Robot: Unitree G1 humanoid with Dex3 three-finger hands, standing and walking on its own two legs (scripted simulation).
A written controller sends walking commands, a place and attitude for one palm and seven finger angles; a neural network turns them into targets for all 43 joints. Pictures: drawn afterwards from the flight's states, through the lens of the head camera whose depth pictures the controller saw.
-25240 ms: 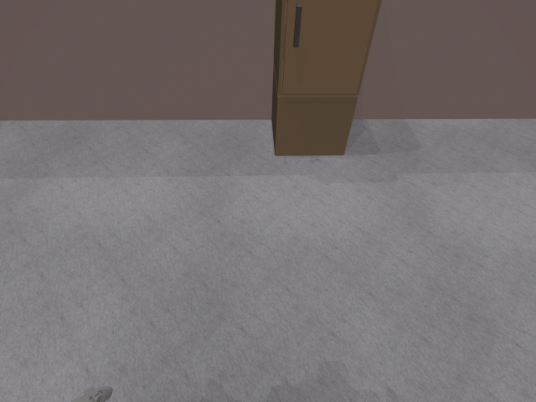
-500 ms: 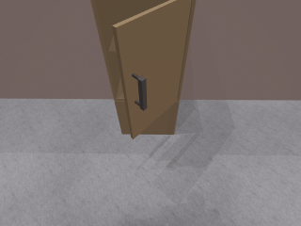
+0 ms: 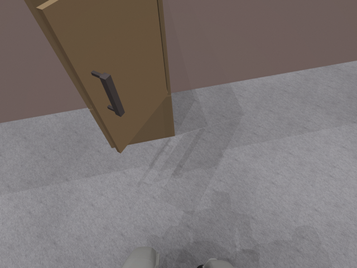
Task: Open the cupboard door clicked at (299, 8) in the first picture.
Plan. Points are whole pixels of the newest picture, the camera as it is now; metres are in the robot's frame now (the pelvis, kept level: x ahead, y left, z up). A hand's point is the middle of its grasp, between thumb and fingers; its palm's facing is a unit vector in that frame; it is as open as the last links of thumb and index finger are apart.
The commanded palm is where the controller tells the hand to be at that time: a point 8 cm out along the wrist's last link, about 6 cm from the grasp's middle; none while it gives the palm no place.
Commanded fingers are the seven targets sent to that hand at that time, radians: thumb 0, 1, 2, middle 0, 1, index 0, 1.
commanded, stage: walk to a spot facing it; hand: left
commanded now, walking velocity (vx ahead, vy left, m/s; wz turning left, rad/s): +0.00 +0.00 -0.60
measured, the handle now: (108, 94) +0.56 +0.26 -0.01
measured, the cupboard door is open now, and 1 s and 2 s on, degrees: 48 48 48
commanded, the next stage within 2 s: none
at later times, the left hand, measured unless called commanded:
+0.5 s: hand (104, 255) +0.15 +0.21 -0.15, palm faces -0.23 -0.94 -0.25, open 7.4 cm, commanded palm none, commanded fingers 0.00 0.90 0.90 -0.20 -0.30 -0.20 -0.30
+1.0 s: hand (152, 222) +0.23 +0.10 -0.16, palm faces -0.59 -0.79 -0.17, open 7.4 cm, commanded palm none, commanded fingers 0.00 0.90 0.90 -0.20 -0.30 -0.20 -0.30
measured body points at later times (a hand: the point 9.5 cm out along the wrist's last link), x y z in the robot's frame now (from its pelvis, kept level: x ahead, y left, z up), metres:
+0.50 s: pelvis +0.01 +0.01 +0.01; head +0.07 +0.01 +0.45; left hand +0.16 +0.26 -0.14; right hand +0.03 -0.25 -0.13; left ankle +0.02 +0.17 -0.73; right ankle -0.01 -0.11 -0.68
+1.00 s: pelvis +0.03 -0.01 +0.01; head +0.08 -0.01 +0.46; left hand +0.26 +0.14 -0.14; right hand -0.09 -0.24 -0.12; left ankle +0.09 +0.11 -0.73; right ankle -0.04 -0.11 -0.66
